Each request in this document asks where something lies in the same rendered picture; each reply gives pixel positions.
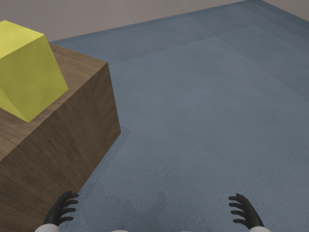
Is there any pedestal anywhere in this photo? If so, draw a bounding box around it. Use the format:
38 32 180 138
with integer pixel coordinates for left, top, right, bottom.
0 43 121 232

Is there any right robot hand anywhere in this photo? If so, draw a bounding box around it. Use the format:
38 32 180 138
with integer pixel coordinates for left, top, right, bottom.
228 193 264 230

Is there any carton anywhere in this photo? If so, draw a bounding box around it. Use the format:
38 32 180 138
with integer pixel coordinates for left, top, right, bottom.
0 20 69 123

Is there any left robot hand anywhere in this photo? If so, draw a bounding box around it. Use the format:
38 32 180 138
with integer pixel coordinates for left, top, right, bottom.
42 190 79 226

